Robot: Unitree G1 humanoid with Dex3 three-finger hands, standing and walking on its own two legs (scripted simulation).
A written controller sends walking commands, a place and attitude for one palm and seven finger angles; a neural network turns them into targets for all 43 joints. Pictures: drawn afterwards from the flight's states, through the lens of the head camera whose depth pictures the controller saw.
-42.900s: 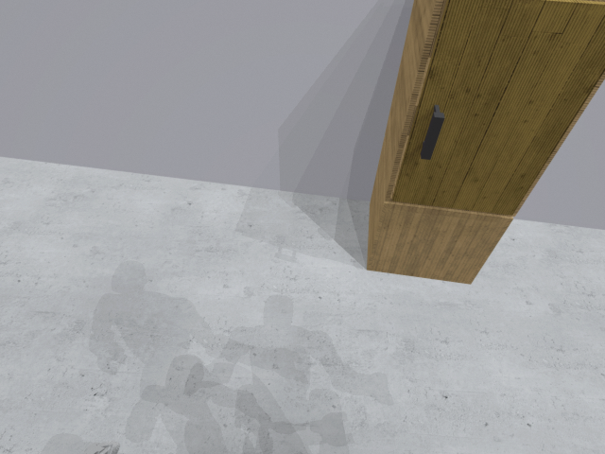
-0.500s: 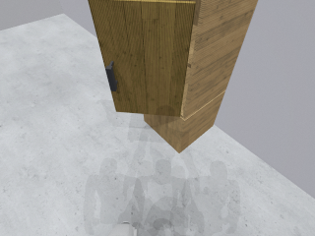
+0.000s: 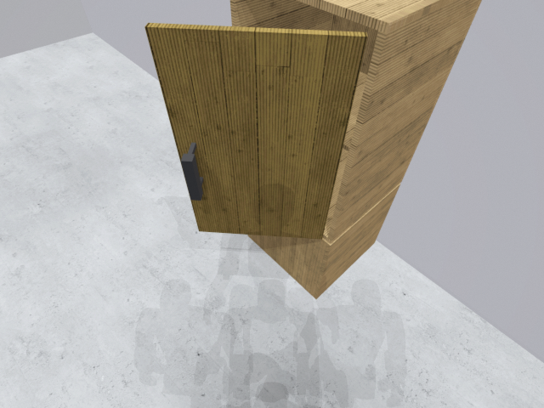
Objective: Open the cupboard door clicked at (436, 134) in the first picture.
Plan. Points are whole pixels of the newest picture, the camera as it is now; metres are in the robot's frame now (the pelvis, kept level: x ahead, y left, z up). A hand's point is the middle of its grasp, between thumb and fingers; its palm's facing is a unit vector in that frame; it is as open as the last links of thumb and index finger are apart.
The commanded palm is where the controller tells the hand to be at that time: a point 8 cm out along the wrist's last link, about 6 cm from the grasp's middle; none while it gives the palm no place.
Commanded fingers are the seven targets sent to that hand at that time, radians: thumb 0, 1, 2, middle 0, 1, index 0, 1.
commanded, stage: come to a stop and stand still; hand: left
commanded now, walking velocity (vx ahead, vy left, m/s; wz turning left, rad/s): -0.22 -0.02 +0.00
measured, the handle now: (194, 171) +0.61 +0.22 -0.06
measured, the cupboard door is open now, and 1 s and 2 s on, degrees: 43 43 43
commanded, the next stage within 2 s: look again from close up in 0.88 s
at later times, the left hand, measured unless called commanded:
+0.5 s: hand out of the picture +0.08 +0.18 -0.19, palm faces +0.05 -0.98 -0.19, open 7.3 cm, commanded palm none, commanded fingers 0.00 0.90 0.90 -0.20 -0.30 -0.20 -0.30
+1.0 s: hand out of the picture +0.01 +0.22 -0.17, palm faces -0.01 -0.97 -0.23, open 7.4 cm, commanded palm none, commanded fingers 0.00 0.90 0.90 -0.20 -0.30 -0.20 -0.30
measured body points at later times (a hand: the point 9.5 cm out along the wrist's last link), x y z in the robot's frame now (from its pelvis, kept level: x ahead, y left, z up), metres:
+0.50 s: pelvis +0.03 +0.00 -0.01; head +0.05 +0.02 +0.44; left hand +0.08 +0.23 -0.17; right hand +0.06 -0.24 -0.15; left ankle +0.03 +0.10 -0.74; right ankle +0.05 -0.11 -0.74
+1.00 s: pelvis +0.03 +0.04 +0.00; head +0.04 +0.02 +0.45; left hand +0.01 +0.27 -0.15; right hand +0.07 -0.20 -0.16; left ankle +0.03 +0.10 -0.74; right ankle +0.05 -0.11 -0.74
